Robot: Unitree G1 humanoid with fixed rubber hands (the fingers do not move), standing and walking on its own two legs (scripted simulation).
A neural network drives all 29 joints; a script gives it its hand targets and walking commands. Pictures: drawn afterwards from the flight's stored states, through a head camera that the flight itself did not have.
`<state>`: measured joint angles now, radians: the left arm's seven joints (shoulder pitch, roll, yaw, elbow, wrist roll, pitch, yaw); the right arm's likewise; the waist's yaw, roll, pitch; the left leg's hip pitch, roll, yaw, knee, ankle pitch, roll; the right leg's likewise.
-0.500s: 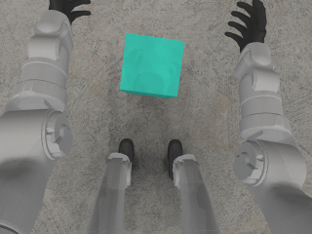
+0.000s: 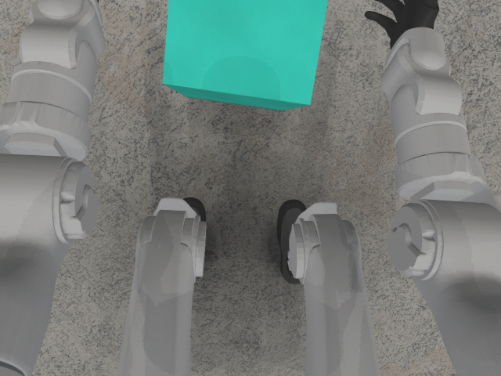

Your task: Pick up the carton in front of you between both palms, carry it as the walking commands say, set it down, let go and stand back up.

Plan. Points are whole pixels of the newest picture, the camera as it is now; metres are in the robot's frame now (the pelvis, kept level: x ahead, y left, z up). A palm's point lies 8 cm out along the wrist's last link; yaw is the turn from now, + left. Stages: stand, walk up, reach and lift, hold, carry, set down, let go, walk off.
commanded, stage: reach and lift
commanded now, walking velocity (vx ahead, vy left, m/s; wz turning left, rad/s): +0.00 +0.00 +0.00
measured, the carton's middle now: (243, 41) +0.55 +0.03 -0.34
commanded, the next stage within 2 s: none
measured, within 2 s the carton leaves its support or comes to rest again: leaves its support in 1.22 s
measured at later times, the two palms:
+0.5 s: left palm (129, 9) +0.56 +0.20 -0.27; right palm (362, 43) +0.55 -0.16 -0.27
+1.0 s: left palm (146, 12) +0.56 +0.17 -0.27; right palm (345, 44) +0.54 -0.13 -0.27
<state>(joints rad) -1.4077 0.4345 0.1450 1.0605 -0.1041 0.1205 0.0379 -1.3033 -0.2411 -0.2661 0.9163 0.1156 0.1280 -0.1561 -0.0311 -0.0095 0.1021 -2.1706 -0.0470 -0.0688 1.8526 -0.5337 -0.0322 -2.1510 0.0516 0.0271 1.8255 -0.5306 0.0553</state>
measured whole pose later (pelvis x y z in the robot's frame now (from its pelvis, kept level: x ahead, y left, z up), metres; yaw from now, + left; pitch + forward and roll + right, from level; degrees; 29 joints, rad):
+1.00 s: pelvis -0.02 +0.00 -0.10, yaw +0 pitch +34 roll -3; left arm -1.69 0.40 0.07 1.25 -0.11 0.13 0.05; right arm -1.57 -0.22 -0.31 1.07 0.06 0.13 -0.15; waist -0.01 -0.02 0.49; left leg -2.22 -0.03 -0.05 2.23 -0.59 -0.02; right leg -2.20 0.06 0.03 2.19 -0.58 0.07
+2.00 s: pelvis +0.00 +0.00 +0.07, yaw +2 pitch +41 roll -1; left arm -0.99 0.02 0.40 0.67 0.21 0.42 0.03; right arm -0.95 0.05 -0.48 0.61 -0.18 0.40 -0.08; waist -0.01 -0.01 -0.18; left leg -1.86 -0.11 -0.11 1.63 -0.49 -0.06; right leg -1.85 0.11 0.10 1.61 -0.49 0.08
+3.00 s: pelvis +0.09 +0.00 +0.31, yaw +3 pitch +2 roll +0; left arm -0.24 -0.15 0.24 0.39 0.23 0.54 0.03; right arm -0.24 0.15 -0.25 0.40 -0.22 0.53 -0.03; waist 0.00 0.00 -0.11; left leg -0.29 -0.05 -0.15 0.50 -0.25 -0.02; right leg -0.29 0.05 0.14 0.50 -0.25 0.02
